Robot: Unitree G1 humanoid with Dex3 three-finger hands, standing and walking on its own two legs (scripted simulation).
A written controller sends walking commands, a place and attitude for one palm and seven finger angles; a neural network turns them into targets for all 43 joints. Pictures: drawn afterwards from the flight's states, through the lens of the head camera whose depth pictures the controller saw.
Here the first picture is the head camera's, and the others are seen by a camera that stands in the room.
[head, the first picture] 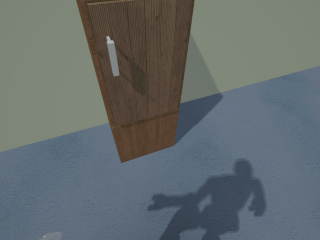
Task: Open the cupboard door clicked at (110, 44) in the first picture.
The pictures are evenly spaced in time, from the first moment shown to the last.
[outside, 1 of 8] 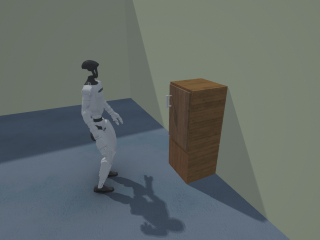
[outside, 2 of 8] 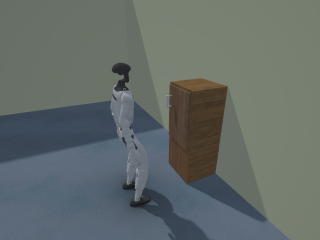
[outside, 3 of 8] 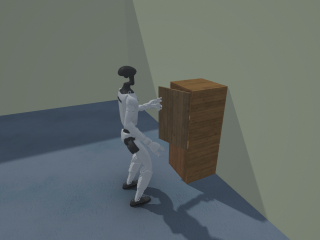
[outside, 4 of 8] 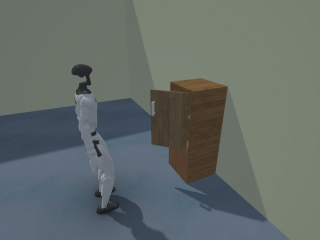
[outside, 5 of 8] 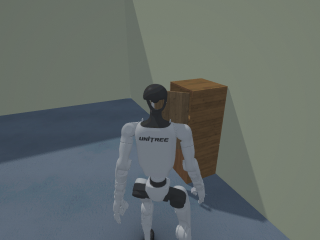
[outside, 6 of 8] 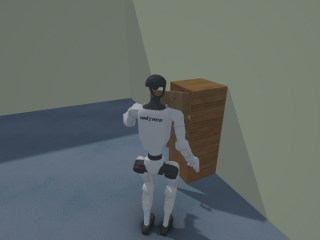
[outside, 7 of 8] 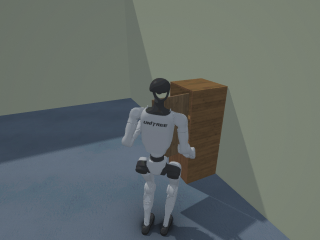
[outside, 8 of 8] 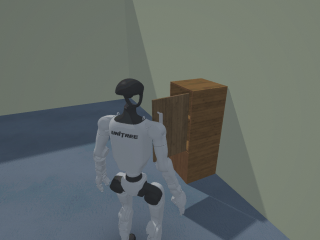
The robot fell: no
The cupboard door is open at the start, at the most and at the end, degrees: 0 97 96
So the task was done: yes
